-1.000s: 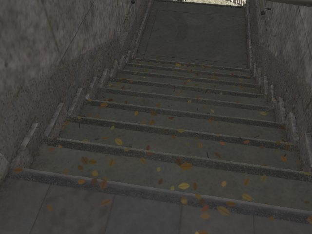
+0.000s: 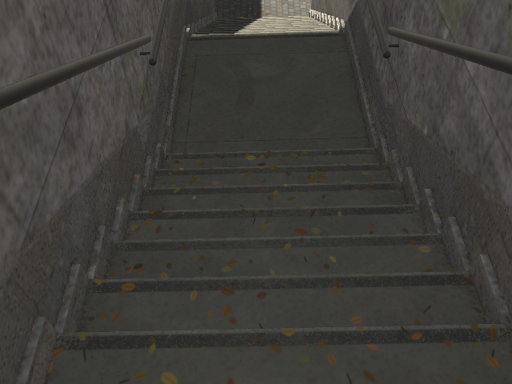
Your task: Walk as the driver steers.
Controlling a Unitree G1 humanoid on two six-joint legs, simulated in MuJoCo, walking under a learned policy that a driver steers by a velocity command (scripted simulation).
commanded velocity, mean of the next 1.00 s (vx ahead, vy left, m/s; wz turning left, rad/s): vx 0.50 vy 0.00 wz -0.24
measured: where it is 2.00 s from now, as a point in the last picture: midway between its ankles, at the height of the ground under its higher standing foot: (292, 277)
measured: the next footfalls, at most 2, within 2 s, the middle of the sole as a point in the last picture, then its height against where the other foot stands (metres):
left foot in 0.44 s outside the picture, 0.15 m lower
right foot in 1.02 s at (345, 368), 0.15 m lower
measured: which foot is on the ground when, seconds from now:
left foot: up 0.00-0.42, down 0.44-1.00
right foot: down 0.00-0.46, up 0.48-1.00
